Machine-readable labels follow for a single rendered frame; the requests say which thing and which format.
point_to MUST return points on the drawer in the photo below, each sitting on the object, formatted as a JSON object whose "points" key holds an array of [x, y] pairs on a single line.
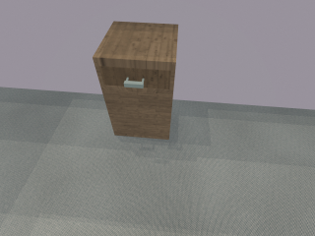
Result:
{"points": [[153, 79]]}

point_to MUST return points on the handle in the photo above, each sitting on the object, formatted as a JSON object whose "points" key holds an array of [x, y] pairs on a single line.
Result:
{"points": [[134, 84]]}

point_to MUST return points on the cabinet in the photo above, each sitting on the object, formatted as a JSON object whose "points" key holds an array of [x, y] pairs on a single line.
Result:
{"points": [[139, 112]]}

